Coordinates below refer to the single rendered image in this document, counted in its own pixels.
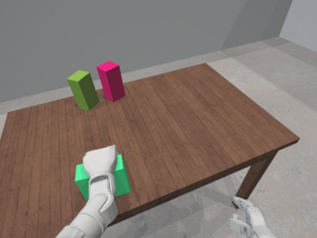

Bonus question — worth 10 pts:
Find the sponge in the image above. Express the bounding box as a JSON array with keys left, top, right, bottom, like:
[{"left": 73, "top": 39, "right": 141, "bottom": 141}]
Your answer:
[{"left": 75, "top": 154, "right": 131, "bottom": 201}]

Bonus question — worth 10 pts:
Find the robot right hand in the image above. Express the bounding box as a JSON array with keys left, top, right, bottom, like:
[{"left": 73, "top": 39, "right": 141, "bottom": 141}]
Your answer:
[{"left": 230, "top": 196, "right": 267, "bottom": 238}]

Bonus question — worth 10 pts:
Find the robot left hand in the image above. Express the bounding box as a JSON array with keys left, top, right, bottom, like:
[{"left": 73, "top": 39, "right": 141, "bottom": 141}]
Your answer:
[{"left": 82, "top": 145, "right": 119, "bottom": 178}]

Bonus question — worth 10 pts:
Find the table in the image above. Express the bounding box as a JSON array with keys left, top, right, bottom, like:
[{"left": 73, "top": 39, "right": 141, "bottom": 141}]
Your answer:
[{"left": 0, "top": 62, "right": 300, "bottom": 238}]

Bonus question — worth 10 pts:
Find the robot right forearm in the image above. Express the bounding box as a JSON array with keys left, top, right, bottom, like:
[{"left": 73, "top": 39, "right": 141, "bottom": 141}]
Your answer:
[{"left": 251, "top": 225, "right": 277, "bottom": 238}]

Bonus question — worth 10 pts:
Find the robot left forearm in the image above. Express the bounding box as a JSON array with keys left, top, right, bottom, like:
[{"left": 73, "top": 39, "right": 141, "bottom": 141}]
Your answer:
[{"left": 55, "top": 172, "right": 118, "bottom": 238}]

